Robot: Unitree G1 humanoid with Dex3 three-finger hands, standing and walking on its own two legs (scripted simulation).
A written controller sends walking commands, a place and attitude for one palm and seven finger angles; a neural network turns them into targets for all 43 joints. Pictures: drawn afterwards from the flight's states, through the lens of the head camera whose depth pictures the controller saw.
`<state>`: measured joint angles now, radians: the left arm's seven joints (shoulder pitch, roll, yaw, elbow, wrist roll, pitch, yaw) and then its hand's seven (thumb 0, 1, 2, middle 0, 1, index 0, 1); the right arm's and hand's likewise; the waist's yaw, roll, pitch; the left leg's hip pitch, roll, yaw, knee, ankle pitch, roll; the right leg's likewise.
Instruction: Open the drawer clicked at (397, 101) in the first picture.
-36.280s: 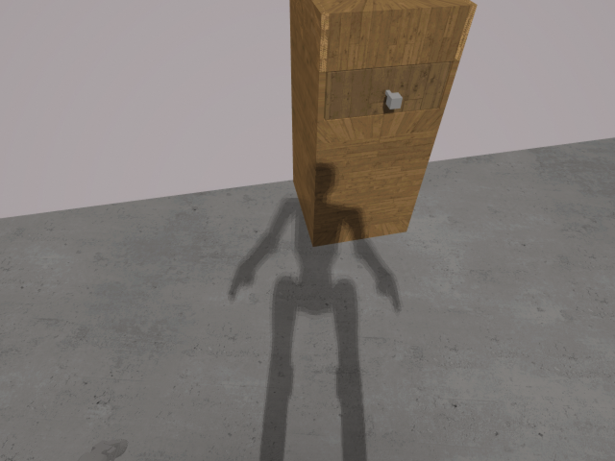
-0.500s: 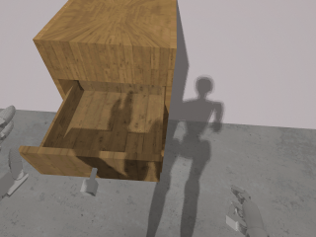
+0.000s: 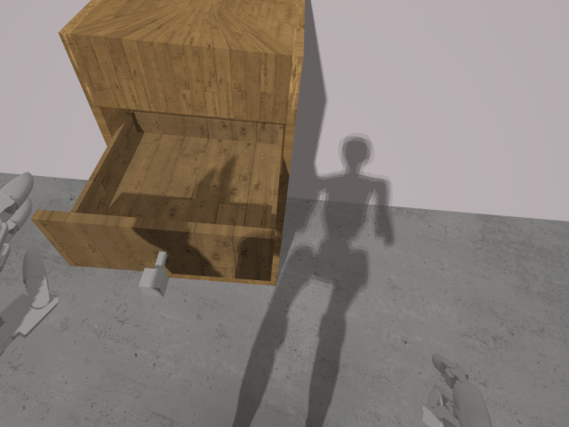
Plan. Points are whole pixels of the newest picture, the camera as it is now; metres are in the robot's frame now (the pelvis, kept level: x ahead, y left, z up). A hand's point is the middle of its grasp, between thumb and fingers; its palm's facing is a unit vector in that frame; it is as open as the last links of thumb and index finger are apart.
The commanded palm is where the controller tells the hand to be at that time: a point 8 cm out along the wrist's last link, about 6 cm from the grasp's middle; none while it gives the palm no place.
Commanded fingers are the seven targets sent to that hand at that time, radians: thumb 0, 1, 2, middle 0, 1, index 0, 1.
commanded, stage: step back with the hand held close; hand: left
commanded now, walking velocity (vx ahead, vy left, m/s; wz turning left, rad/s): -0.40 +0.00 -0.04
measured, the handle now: (157, 272) +0.36 +0.22 -0.07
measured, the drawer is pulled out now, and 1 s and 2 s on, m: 0.30 0.30 0.30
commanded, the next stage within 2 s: stop stepping back and stand still in 0.08 s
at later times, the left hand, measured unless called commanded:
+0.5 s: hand out of the picture +0.09 +0.19 +0.17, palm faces +0.37 -0.83 -0.41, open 7.4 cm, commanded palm +0.01 +0.25 +0.19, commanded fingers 0.00 0.90 0.90 -0.20 -0.30 -0.20 -0.30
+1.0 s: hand out of the picture +0.03 +0.16 +0.17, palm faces +0.32 -0.84 -0.44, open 7.4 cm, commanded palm -0.03 +0.23 +0.19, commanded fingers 0.00 0.90 0.90 -0.20 -0.30 -0.20 -0.30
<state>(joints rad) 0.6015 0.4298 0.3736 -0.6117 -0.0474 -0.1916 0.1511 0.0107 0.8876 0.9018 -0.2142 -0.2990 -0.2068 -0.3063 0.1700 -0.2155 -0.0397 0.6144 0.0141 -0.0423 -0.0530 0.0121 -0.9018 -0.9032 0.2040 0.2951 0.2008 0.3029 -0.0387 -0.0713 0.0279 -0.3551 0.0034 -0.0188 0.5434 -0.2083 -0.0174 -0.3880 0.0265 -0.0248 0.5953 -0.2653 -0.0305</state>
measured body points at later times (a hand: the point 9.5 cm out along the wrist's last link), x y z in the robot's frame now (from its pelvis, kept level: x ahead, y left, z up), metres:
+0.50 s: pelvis -0.11 -0.04 +0.00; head -0.12 -0.03 +0.45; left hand +0.06 +0.24 +0.19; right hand +0.02 -0.30 -0.08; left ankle -0.16 +0.09 -0.73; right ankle +0.02 -0.10 -0.73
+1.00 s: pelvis -0.15 -0.06 +0.02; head -0.15 -0.05 +0.47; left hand +0.00 +0.21 +0.20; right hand +0.00 -0.30 -0.07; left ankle -0.14 +0.07 -0.71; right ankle -0.12 -0.11 -0.73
